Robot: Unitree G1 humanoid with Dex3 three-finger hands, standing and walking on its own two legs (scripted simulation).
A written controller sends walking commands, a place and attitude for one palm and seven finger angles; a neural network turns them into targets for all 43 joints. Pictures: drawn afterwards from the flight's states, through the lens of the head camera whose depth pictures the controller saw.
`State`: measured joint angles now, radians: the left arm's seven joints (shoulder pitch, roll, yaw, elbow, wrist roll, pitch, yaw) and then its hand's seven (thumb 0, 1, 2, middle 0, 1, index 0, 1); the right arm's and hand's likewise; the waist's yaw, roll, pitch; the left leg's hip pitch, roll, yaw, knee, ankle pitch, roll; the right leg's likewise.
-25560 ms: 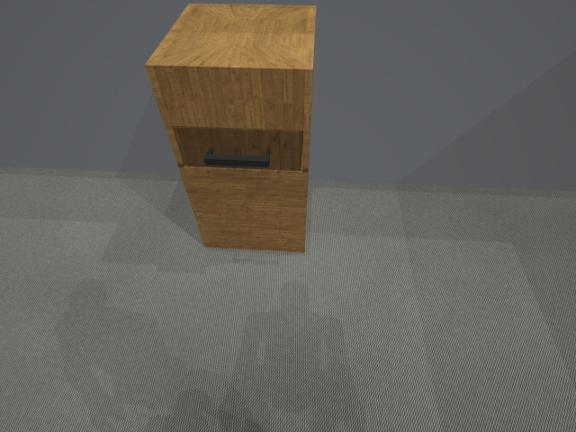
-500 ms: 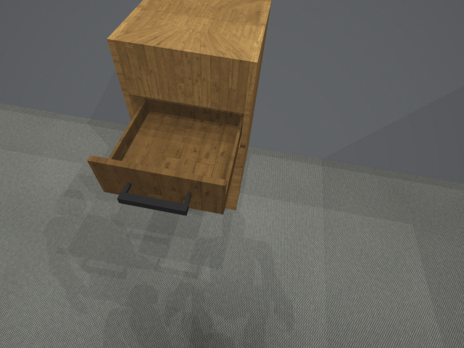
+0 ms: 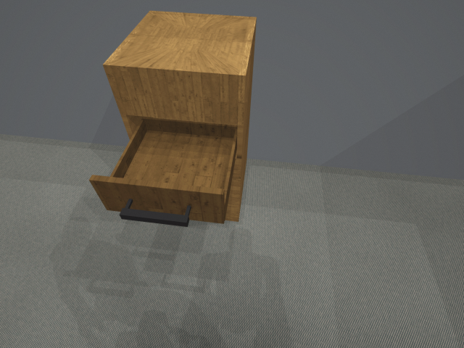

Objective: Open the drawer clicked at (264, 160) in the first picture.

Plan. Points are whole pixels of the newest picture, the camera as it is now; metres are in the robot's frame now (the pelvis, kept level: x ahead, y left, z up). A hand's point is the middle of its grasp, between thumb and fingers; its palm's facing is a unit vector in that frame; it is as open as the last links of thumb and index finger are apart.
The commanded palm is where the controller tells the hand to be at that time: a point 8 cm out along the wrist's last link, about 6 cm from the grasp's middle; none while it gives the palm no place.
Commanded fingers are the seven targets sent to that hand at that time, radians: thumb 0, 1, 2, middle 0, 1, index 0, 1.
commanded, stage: let the arm hang, fingers relaxed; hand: left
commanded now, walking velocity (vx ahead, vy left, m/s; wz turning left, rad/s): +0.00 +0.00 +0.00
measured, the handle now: (156, 211) +0.51 +0.25 -0.23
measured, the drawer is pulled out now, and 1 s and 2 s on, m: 0.30 0.30 0.30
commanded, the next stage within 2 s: look to check the result in 0.18 s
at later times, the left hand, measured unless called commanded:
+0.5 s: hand out of the picture -0.03 +0.14 -0.18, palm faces +0.05 -0.99 -0.16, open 7.4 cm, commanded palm none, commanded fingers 0.00 0.90 0.90 -0.20 -0.30 -0.20 -0.30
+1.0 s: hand out of the picture -0.01 +0.12 -0.18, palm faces +0.05 -0.99 -0.16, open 7.4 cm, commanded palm none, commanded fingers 0.00 0.90 0.90 -0.20 -0.30 -0.20 -0.30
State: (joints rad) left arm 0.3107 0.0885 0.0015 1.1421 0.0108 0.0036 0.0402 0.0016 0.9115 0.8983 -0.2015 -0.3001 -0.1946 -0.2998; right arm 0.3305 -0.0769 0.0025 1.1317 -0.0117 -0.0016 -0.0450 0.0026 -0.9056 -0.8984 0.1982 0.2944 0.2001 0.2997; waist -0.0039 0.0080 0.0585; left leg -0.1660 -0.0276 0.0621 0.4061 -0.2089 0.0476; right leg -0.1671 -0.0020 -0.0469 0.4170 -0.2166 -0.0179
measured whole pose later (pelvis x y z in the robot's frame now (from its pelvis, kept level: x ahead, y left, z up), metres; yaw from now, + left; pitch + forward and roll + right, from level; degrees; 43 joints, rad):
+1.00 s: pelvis +0.01 -0.03 +0.00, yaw +0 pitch -2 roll +0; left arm 0.31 0.08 0.01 1.15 0.01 -0.01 0.05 0.00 0.91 0.90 -0.20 -0.30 -0.19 -0.30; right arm 0.32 -0.08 -0.01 1.14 -0.01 0.00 -0.05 0.00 -0.91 -0.90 0.20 0.29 0.20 0.30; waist -0.01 0.01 0.07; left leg -0.15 0.01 0.05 0.40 -0.23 0.01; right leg -0.15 0.03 -0.05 0.40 -0.23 -0.05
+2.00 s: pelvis +0.02 -0.03 -0.01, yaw +14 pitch +0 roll +1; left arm 0.15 0.19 0.09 0.98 0.02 0.04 0.02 0.01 0.91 0.90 -0.20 -0.30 -0.19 -0.30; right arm 0.27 -0.14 -0.05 1.02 -0.03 0.02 -0.04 0.00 -0.91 -0.90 0.20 0.29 0.20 0.30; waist -0.02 -0.02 0.10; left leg -0.28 -0.05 -0.03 0.51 -0.24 0.02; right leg -0.41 -0.04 -0.02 0.98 -0.45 0.03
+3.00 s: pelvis +0.07 -0.06 +0.00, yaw +25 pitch -1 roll +0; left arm 0.20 0.16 0.04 1.12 0.00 0.00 0.04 0.01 0.93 0.90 -0.20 -0.30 -0.20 -0.30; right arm 0.27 -0.14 -0.03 1.14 -0.01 0.01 -0.05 0.00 -0.91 -0.90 0.20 0.29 0.20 0.30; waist -0.01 0.01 0.10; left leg -0.14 0.04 -0.01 0.41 -0.25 -0.05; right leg -0.10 0.01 -0.04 0.42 -0.30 -0.03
